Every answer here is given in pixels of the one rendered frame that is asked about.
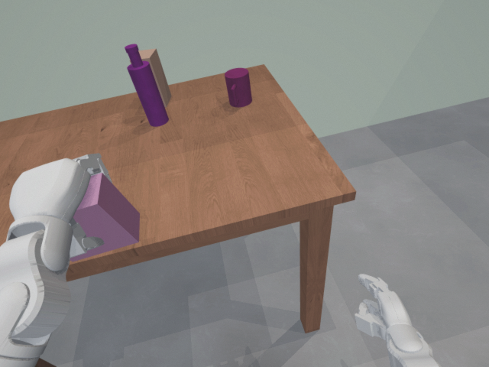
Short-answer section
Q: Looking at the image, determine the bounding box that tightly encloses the robot left forearm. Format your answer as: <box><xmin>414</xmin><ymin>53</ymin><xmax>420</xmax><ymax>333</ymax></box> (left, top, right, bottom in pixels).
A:
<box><xmin>0</xmin><ymin>215</ymin><xmax>73</xmax><ymax>367</ymax></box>

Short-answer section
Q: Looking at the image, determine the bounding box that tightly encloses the right robot hand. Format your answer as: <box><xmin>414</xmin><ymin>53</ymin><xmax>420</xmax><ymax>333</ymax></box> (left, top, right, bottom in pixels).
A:
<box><xmin>355</xmin><ymin>274</ymin><xmax>412</xmax><ymax>340</ymax></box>

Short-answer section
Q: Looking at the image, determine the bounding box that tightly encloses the left robot hand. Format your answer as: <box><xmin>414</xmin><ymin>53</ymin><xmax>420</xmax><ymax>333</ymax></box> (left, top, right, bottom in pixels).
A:
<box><xmin>9</xmin><ymin>153</ymin><xmax>112</xmax><ymax>258</ymax></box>

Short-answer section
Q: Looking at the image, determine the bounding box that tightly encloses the robot right forearm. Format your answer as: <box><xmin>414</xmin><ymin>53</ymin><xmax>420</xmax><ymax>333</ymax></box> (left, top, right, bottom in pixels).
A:
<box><xmin>385</xmin><ymin>323</ymin><xmax>441</xmax><ymax>367</ymax></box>

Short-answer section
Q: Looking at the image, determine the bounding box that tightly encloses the table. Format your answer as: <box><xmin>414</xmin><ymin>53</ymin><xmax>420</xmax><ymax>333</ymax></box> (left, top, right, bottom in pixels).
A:
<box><xmin>0</xmin><ymin>64</ymin><xmax>356</xmax><ymax>367</ymax></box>

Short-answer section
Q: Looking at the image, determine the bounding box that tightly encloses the sponge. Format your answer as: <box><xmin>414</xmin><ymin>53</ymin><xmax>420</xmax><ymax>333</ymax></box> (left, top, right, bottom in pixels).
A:
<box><xmin>70</xmin><ymin>173</ymin><xmax>140</xmax><ymax>262</ymax></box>

